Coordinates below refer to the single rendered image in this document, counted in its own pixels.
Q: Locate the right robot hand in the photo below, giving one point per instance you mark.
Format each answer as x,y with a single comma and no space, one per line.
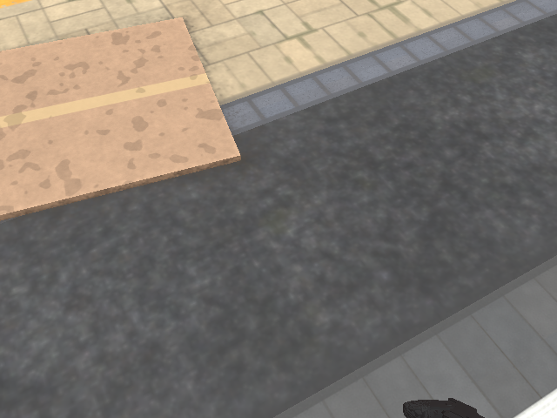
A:
439,409

